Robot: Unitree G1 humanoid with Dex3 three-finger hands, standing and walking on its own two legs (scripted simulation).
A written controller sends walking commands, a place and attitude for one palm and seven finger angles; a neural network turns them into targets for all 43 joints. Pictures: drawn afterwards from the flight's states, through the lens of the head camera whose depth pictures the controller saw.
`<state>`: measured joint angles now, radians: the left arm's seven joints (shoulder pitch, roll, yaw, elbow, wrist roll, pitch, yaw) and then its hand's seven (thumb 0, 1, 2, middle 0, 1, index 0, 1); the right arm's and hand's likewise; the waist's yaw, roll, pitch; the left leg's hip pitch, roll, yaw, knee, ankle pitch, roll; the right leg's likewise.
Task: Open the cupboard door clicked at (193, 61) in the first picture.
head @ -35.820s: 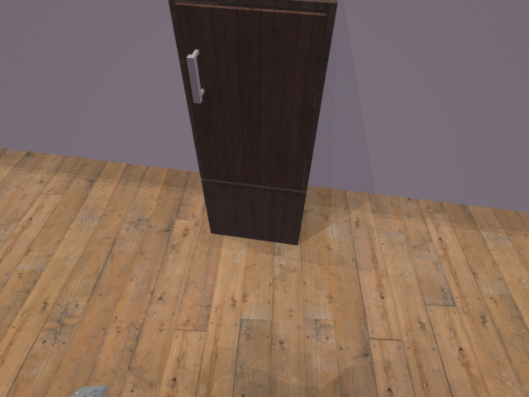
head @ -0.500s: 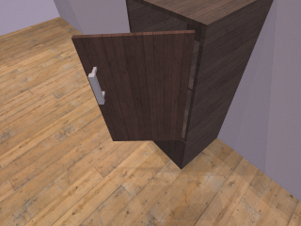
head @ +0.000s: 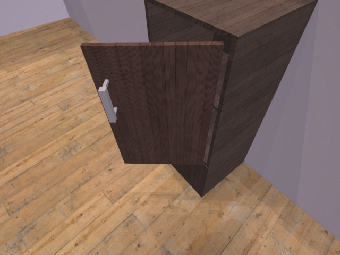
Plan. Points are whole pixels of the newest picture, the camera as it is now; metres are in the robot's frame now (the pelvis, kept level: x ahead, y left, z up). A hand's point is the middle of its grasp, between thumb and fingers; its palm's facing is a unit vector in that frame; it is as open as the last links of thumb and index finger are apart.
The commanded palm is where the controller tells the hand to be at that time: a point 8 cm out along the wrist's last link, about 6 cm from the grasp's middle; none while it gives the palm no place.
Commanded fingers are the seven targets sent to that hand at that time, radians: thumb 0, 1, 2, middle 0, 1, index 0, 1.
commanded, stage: raise the hand with hooked fingers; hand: left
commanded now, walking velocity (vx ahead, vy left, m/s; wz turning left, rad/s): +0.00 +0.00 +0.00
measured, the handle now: (109, 101) +0.53 +0.22 +0.04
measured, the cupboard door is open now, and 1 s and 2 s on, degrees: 50 50 50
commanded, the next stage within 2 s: none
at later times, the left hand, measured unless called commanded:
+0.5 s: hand (81, 254) +0.14 +0.21 -0.05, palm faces +0.10 -1.00 +0.02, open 8.9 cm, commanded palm +0.13 +0.27 -0.03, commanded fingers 0.00 0.32 0.65 -0.24 -0.68 -0.24 -0.68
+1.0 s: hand (60, 216) +0.20 +0.27 +0.00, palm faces +0.04 -1.00 -0.05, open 11.9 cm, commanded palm +0.17 +0.32 +0.02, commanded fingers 0.00 -0.27 0.40 -0.28 -1.05 -0.28 -1.05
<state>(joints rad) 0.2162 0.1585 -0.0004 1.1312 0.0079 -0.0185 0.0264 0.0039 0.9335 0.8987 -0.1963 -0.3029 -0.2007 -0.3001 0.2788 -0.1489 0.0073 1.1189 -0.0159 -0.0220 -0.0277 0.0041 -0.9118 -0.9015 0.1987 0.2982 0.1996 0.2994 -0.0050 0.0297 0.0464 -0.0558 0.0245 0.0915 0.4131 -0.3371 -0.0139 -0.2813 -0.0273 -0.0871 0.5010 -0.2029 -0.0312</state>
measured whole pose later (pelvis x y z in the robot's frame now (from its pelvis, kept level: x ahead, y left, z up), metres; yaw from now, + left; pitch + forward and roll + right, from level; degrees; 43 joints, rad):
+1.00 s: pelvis -0.03 +0.03 -0.05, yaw +3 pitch +11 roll -2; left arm 0.27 0.30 0.29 0.08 -0.31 -0.31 -0.35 0.00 -0.04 0.50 -0.26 -0.91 -0.27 -0.91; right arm 0.32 -0.29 0.02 0.56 0.02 -0.27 -0.05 0.02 -0.90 -0.90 0.20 0.30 0.21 0.30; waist -0.02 0.01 -0.09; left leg -0.62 0.01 0.04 0.98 -0.55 0.04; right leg -0.75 -0.08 -0.11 0.89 -0.32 0.01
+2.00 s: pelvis -0.03 +0.01 -0.02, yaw +2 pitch +6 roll +0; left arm -0.08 0.40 0.45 0.44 -0.34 -0.22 -0.51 -0.02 -0.50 0.30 -0.30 -1.20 -0.30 -1.20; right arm 0.30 -0.30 0.05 0.58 0.04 -0.21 -0.08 0.02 -0.91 -0.90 0.20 0.30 0.20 0.30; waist 0.00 0.02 -0.04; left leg -0.39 0.02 0.04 0.74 -0.45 0.01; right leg -0.55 -0.05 -0.11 0.69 -0.25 -0.02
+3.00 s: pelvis -0.02 +0.02 -0.03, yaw +1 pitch +12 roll -1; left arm -0.51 0.48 0.44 0.84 -0.25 -0.27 -0.49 -0.02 -0.50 0.30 -0.30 -1.20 -0.30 -1.20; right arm 0.36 -0.30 0.05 0.60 0.03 -0.10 -0.06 0.01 -0.91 -0.90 0.20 0.30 0.20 0.30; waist -0.06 0.00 -0.06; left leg -0.52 0.02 0.06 0.78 -0.46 0.02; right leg -0.67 -0.05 -0.09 0.71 -0.24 -0.01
